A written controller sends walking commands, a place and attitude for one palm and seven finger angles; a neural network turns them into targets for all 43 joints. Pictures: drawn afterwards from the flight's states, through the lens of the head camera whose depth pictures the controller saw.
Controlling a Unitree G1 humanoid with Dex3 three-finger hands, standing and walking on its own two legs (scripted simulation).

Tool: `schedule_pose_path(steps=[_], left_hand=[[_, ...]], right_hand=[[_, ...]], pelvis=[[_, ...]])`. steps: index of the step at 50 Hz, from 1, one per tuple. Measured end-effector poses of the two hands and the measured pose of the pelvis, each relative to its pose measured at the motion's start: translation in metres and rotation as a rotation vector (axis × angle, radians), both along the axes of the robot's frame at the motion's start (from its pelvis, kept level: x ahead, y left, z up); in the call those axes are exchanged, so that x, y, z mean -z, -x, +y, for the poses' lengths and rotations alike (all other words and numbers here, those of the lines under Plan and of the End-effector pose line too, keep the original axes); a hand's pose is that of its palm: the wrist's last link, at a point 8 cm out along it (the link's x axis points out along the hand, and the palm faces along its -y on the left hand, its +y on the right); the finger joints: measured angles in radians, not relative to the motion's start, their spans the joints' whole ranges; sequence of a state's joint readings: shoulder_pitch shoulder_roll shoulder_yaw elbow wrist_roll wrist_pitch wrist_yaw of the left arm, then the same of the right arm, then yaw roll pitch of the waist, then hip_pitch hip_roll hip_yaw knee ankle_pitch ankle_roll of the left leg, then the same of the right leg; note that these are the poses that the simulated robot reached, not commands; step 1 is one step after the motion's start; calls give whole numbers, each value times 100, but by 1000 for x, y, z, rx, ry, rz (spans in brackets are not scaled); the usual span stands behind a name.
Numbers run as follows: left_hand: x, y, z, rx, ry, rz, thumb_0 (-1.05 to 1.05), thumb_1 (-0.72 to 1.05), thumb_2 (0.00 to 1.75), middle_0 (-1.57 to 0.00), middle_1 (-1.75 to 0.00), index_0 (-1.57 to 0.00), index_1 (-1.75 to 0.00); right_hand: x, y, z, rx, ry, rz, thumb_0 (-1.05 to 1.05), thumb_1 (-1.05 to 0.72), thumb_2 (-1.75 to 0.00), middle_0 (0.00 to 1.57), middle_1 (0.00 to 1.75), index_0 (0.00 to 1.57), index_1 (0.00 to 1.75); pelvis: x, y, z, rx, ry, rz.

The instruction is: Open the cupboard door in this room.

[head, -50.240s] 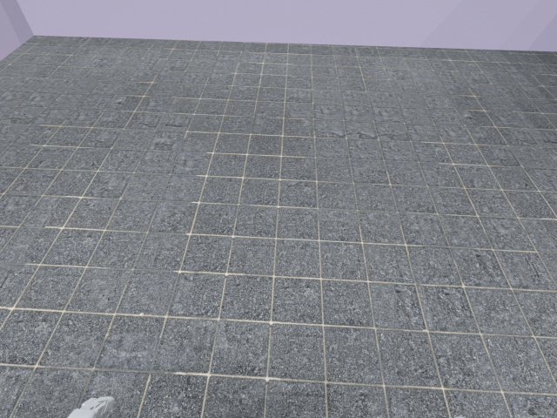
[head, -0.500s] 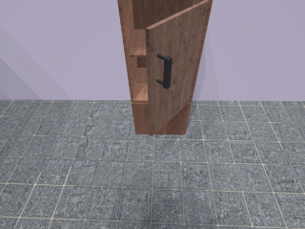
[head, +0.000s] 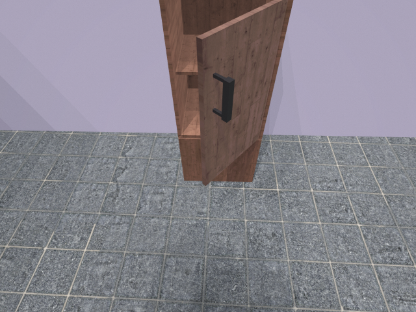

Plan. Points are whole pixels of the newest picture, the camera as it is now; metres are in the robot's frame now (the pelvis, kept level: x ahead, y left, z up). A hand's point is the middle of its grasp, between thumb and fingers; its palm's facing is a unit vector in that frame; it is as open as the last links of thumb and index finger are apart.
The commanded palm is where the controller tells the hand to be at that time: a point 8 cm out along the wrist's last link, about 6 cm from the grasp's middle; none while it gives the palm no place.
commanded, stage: look to check the result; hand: left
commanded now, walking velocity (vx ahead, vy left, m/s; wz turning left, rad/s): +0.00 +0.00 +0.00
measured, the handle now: (222, 97) +0.64 +0.00 +0.05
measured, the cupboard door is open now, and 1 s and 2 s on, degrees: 49 49 49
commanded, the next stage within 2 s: walk to a spot facing it in 0.28 s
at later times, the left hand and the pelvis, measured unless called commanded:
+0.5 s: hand out of the picture +0.03 +0.17 -0.17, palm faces +0.04 -0.98 -0.19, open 7.4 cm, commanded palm none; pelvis +0.02 +0.00 +0.00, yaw -1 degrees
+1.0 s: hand out of the picture +0.11 +0.16 -0.16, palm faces -0.16 -0.93 -0.32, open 7.4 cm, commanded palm none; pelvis +0.01 -0.04 -0.01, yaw -15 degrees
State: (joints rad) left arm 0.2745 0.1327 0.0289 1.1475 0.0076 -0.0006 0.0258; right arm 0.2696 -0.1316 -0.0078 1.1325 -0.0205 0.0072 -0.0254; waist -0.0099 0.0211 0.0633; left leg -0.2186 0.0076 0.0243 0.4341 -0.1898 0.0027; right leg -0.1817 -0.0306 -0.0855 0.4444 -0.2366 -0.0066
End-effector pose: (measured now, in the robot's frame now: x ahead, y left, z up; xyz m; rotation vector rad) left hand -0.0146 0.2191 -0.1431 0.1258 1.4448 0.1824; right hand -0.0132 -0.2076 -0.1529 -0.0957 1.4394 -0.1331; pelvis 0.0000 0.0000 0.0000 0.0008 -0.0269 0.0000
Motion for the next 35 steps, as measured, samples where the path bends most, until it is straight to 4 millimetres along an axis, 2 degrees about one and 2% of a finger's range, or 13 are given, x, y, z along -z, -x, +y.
schedule_pose_path(steps=[19,29,35], left_hand=[[0,-33,-3,12,5,-42,1,90,90,-20,-30,-20,-30],[3,-37,1,27,4,-4,1,90,90,-20,-30,-20,-30],[6,-54,12,80,-13,1,1,90,90,-20,-30,-20,-30]], right_hand=[[-5,-28,-14,-21,29,-15,1,-92,-90,20,30,20,30],[-3,-30,-18,28,49,-17,1,-92,-90,20,30,20,30],[0,-27,-27,90,77,-48,1,-91,-90,20,30,20,30]], pelvis=[[-2,-17,-5,-5,0,-2],[1,-19,-4,43,3,5],[7,-15,-4,102,-9,17]])
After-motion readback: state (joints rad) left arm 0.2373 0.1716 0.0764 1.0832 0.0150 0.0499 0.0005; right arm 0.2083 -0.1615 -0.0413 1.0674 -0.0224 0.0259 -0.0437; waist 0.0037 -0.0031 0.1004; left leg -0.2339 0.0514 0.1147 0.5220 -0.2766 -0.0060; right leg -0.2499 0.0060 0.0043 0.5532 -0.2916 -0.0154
